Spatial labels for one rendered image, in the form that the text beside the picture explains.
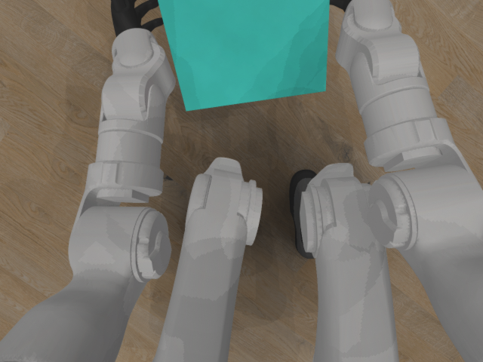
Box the robot left upper arm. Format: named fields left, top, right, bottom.
left=0, top=206, right=171, bottom=362

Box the carton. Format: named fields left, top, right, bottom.
left=158, top=0, right=330, bottom=111

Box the left robot shin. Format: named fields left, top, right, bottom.
left=185, top=158, right=244, bottom=229

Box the robot right upper arm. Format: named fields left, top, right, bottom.
left=367, top=164, right=483, bottom=362

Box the robot right forearm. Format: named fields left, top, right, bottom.
left=335, top=0, right=483, bottom=194

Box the robot left hand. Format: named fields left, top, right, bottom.
left=111, top=0, right=164, bottom=37

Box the robot right foot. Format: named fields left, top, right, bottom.
left=289, top=170, right=317, bottom=259

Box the robot left forearm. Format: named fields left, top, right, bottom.
left=68, top=28, right=176, bottom=268

